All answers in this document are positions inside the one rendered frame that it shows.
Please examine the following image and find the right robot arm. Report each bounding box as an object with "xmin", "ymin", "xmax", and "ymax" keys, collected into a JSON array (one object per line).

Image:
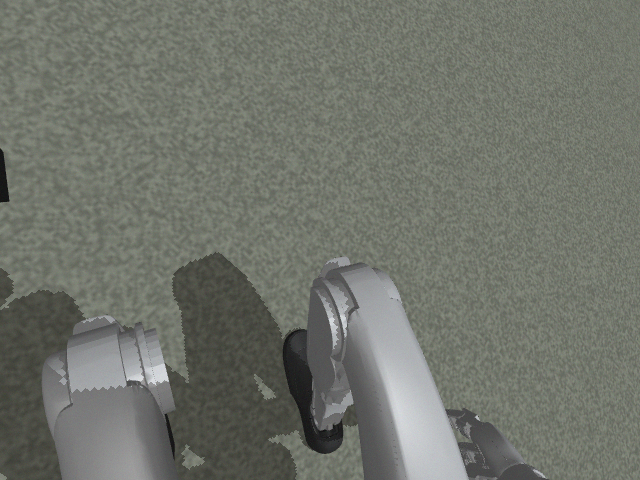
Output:
[{"xmin": 499, "ymin": 464, "xmax": 549, "ymax": 480}]

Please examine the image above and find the cube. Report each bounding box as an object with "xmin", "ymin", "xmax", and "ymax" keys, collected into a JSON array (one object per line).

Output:
[{"xmin": 0, "ymin": 149, "xmax": 10, "ymax": 202}]

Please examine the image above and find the right robot hand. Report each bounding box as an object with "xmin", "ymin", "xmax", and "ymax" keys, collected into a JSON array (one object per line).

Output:
[{"xmin": 445, "ymin": 408, "xmax": 526, "ymax": 480}]

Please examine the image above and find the right robot foot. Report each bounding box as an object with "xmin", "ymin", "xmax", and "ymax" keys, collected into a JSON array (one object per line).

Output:
[{"xmin": 283, "ymin": 329, "xmax": 343, "ymax": 454}]

